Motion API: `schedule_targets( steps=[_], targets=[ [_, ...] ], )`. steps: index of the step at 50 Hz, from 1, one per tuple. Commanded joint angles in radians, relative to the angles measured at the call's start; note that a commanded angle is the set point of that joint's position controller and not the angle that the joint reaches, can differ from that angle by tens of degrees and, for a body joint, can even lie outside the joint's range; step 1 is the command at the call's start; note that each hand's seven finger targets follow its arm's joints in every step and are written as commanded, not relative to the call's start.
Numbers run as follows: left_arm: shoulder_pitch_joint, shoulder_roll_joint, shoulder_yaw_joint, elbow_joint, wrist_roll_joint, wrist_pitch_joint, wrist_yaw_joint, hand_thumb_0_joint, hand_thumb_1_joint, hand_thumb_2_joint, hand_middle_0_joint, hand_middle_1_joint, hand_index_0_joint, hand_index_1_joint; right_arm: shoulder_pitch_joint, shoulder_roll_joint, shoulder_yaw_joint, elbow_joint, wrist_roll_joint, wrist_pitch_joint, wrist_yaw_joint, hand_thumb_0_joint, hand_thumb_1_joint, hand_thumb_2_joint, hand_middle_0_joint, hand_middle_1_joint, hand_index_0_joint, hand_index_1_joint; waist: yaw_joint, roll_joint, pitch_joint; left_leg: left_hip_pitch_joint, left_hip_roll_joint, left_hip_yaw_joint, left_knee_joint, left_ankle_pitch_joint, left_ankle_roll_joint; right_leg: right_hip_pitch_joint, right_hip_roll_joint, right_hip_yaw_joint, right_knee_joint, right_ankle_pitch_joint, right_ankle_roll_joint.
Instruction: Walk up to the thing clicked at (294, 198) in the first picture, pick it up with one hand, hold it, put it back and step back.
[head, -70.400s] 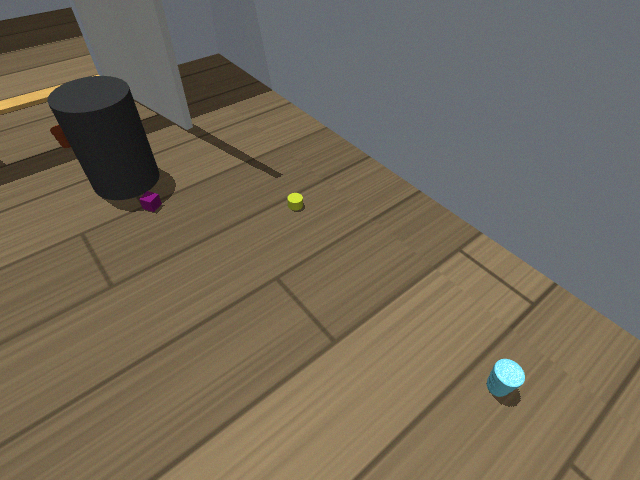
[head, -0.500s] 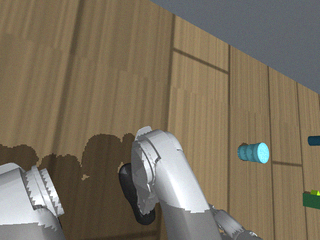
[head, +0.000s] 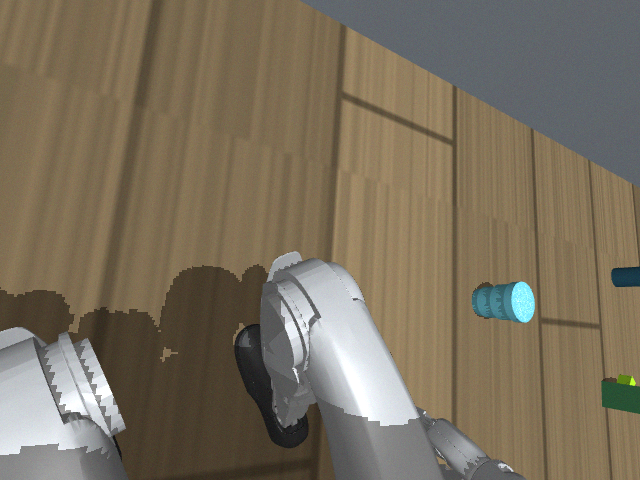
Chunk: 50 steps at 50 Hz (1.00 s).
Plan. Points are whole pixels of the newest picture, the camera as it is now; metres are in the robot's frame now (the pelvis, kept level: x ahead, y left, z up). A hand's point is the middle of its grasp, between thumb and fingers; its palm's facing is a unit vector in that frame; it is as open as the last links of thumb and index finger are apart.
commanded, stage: open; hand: left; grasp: from above
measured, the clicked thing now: out of the picture +0.44 +0.40 -0.28
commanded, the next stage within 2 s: withdraw in 0.26 s
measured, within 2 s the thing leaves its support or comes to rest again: neither
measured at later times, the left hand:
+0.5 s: hand out of the picture +0.44 +0.37 -0.24, palm faces -0.37 -0.18 -0.91, open 13.8 cm
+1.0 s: hand out of the picture +0.42 +0.38 -0.08, palm faces -0.45 -0.15 -0.88, open 14.1 cm
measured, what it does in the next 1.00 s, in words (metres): rises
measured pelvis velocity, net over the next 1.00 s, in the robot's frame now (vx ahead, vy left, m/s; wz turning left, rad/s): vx -0.01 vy -0.01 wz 0.11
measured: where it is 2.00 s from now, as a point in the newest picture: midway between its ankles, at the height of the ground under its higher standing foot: (201, 448)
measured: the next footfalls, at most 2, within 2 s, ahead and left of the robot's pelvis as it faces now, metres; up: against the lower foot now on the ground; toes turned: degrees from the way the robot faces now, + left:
none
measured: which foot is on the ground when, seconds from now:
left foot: down 0.00-1.00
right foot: down 0.00-1.00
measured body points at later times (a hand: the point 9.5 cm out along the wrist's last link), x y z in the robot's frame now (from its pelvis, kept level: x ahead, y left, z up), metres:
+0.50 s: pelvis +0.00 +0.00 +0.00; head +0.27 +0.16 +0.33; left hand +0.46 +0.38 -0.19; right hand +0.08 -0.25 -0.05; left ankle +0.07 +0.13 -0.27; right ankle +0.12 -0.12 -0.27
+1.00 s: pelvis -0.01 -0.01 +0.05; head +0.21 +0.10 +0.43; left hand +0.44 +0.39 -0.03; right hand +0.13 -0.26 -0.04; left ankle +0.07 +0.13 -0.27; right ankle +0.12 -0.12 -0.27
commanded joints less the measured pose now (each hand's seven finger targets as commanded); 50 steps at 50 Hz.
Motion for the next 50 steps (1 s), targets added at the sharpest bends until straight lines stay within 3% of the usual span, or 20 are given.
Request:
schedule_targets(
  steps=[1,4,13,15,17,19,20,22,23,24,25,28,32,37,41,42,43,45,50],
  targets=[
    [-0.215,0.212,-0.018,-0.106,-0.009,-0.004,0.03,0.0,-0.416,0.886,-0.117,-1.015,-0.141,-0.989,0.156,-0.338,-0.103,0.006,0.001,0.011,-0.013,0.0,-0.892,-0.899,0.201,0.301,0.201,0.301,-0.044,0.596,-0.617,0.517,0.048,0.11,-0.267,0.208,0.004,0.333,0.032,-0.122,-0.188,0.267,-0.09],
    [-0.229,0.235,-0.003,-0.128,-0.012,-0.006,0.03,0.0,-0.459,0.92,-0.077,-1.055,-0.101,-1.028,0.161,-0.336,-0.103,0.007,0.006,0.01,-0.012,0.0,-0.892,-0.899,0.201,0.301,0.201,0.301,-0.032,0.605,-0.623,0.528,0.047,0.104,-0.27,0.216,0.001,0.316,0.029,-0.126,-0.18,0.267,-0.092],
    [-0.205,0.222,-0.003,-0.107,0.0,0.0,0.034,0.0,-0.479,0.949,-0.064,-1.057,-0.082,-1.036,0.164,-0.334,-0.099,0.012,0.004,0.012,-0.01,0.0,-0.887,-0.897,0.201,0.301,0.201,0.301,-0.036,0.607,-0.611,0.54,0.048,0.104,-0.27,0.241,-0.001,0.309,0.029,-0.129,-0.176,0.285,-0.089],
    [-0.251,0.227,-0.006,-0.151,-0.009,-0.002,0.036,0.0,-0.479,0.944,-0.064,-1.058,-0.083,-1.037,0.158,-0.333,-0.102,0.006,0.009,0.007,-0.01,0.0,-0.89,-0.898,0.201,0.301,0.201,0.301,-0.031,0.619,-0.615,0.533,0.046,0.105,-0.271,0.228,-0.001,0.3,0.024,-0.127,-0.176,0.277,-0.091],
    [-0.209,0.222,-0.004,-0.106,-0.007,0.007,0.036,0.0,-0.472,0.933,-0.062,-1.062,-0.085,-1.037,0.157,-0.337,-0.103,0.002,0.006,0.006,-0.009,0.0,-0.889,-0.897,0.201,0.301,0.201,0.301,-0.033,0.596,-0.586,0.511,0.045,0.109,-0.273,0.201,0.003,0.295,0.026,-0.125,-0.183,0.257,-0.089],
    [-0.225,0.238,0.005,-0.125,-0.004,0.006,0.035,0.0,-0.496,0.967,-0.062,-1.022,-0.08,-1.002,0.165,-0.34,-0.106,0.008,0.009,0.005,-0.01,0.0,-0.895,-0.896,0.201,0.3,0.201,0.3,-0.036,0.615,-0.609,0.536,0.047,0.105,-0.278,0.214,-0.002,0.302,0.026,-0.125,-0.176,0.262,-0.092],
    [-0.254,0.271,0.028,-0.18,-0.006,0.003,0.037,0.0,-0.505,0.973,-0.063,-1.014,-0.076,-0.999,0.167,-0.34,-0.103,0.007,0.007,0.007,-0.01,0.0,-0.897,-0.897,0.201,0.3,0.201,0.3,-0.027,0.631,-0.651,0.557,0.048,0.101,-0.274,0.237,-0.002,0.313,0.024,-0.128,-0.174,0.279,-0.09],
    [-0.247,0.272,0.033,-0.207,-0.01,0.002,0.034,0.0,-0.508,0.975,-0.066,-1.011,-0.077,-0.998,0.152,-0.336,-0.11,0.001,0.009,0.008,-0.013,0.0,-0.898,-0.899,0.201,0.3,0.201,0.3,-0.005,0.665,-0.687,0.58,0.047,0.104,-0.283,0.242,-0.006,0.315,0.021,-0.125,-0.17,0.278,-0.095],
    [-0.269,0.244,0.007,-0.25,-0.007,0.0,0.025,0.0,-0.516,0.978,-0.066,-1.008,-0.075,-0.998,0.158,-0.328,-0.113,0.003,0.009,0.007,-0.009,0.0,-0.902,-0.9,0.201,0.3,0.201,0.3,-0.013,0.696,-0.675,0.584,0.045,0.109,-0.285,0.25,-0.008,0.304,0.017,-0.122,-0.166,0.287,-0.096],
    [-0.222,0.301,0.062,-0.233,-0.004,0.009,0.024,0.0,-0.509,0.976,-0.064,-1.009,-0.075,-0.997,0.164,-0.337,-0.122,0.014,0.009,0.013,-0.012,0.0,-0.898,-0.899,0.201,0.3,0.201,0.3,0.002,0.687,-0.703,0.591,0.046,0.107,-0.29,0.243,-0.008,0.314,0.019,-0.123,-0.171,0.278,-0.096],
    [-0.216,0.301,0.059,-0.256,0.008,0.017,0.013,0.0,-0.518,0.981,-0.065,-1.004,-0.071,-0.995,0.17,-0.332,-0.129,0.01,0.013,0.013,-0.012,0.0,-0.9,-0.9,0.201,0.3,0.201,0.3,0.006,0.693,-0.696,0.582,0.045,0.118,-0.278,0.253,-0.007,0.307,0.019,-0.115,-0.167,0.284,-0.096],
    [-0.229,0.259,0.062,-0.438,-0.022,0.032,-0.021,0.0,-0.519,0.982,-0.068,-1.0,-0.072,-0.993,0.168,-0.31,-0.163,0.003,0.025,0.021,-0.005,0.0,-0.9,-0.901,0.201,0.301,0.201,0.301,0.063,0.805,-0.808,0.656,0.037,0.134,-0.309,0.297,-0.018,0.3,0.011,-0.104,-0.168,0.303,-0.105],
    [-0.138,0.176,0.064,-0.542,-0.058,0.084,-0.092,0.0,-0.515,0.981,-0.064,-0.991,-0.068,-0.985,0.195,-0.288,-0.223,0.011,0.05,0.047,0.012,0.0,-0.896,-0.899,0.201,0.3,0.201,0.3,0.109,0.809,-0.881,0.662,0.029,0.155,-0.333,0.31,-0.015,0.277,0.009,-0.081,-0.185,0.297,-0.11],
    [-0.122,-0.017,-0.037,-0.597,-0.125,0.15,-0.228,0.0,-0.522,0.988,-0.066,-0.994,-0.067,-0.991,0.252,-0.259,-0.288,0.016,0.114,0.094,0.018,0.0,-0.898,-0.9,0.2,0.3,0.2,0.3,0.102,0.632,-0.831,0.573,0.018,0.168,-0.389,0.22,0.012,0.267,0.004,-0.048,-0.267,0.25,-0.105],
    [-0.14,-0.092,-0.086,-0.631,-0.183,0.172,-0.344,0.0,-0.528,1.005,-0.069,-0.994,-0.064,-0.999,0.287,-0.249,-0.323,0.005,0.152,0.141,-0.003,0.0,-0.899,-0.902,0.2,0.3,0.2,0.3,0.091,0.487,-0.78,0.52,0.005,0.17,-0.446,0.142,0.026,0.313,-0.007,-0.023,-0.328,0.189,-0.107],
    [-0.134,-0.081,-0.087,-0.648,-0.19,0.171,-0.369,0.0,-0.53,1.008,-0.072,-0.988,-0.064,-0.996,0.282,-0.241,-0.327,0.001,0.162,0.153,-0.013,0.0,-0.9,-0.903,0.2,0.3,0.2,0.3,0.11,0.473,-0.786,0.518,0.003,0.177,-0.454,0.142,0.028,0.33,-0.006,-0.013,-0.341,0.181,-0.109],
    [-0.131,-0.097,-0.099,-0.618,-0.19,0.171,-0.397,0.0,-0.534,1.012,-0.073,-0.991,-0.064,-1.0,0.286,-0.241,-0.331,-0.003,0.165,0.164,-0.022,0.0,-0.901,-0.903,0.2,0.3,0.2,0.3,0.094,0.422,-0.766,0.5,0.002,0.18,-0.446,0.142,0.032,0.337,-0.006,-0.008,-0.354,0.178,-0.111],
    [-0.154,-0.085,-0.096,-0.63,-0.187,0.161,-0.431,0.0,-0.522,1.01,-0.073,-0.99,-0.065,-0.998,0.291,-0.231,-0.327,-0.007,0.175,0.185,-0.042,0.0,-0.897,-0.902,0.2,0.3,0.2,0.3,0.103,0.387,-0.761,0.489,-0.006,0.189,-0.447,0.161,0.035,0.357,-0.014,0.004,-0.363,0.185,-0.114],
    [-0.178,-0.038,-0.069,-0.581,-0.16,0.099,-0.449,0.0,-0.526,1.013,-0.076,-0.996,-0.068,-1.004,0.269,-0.207,-0.298,-0.033,0.173,0.21,-0.079,0.0,-0.896,-0.901,0.2,0.3,0.2,0.3,0.106,0.349,-0.715,0.442,-0.017,0.204,-0.438,0.126,0.038,0.345,-0.021,0.016,-0.372,0.127,-0.114]
  ],
)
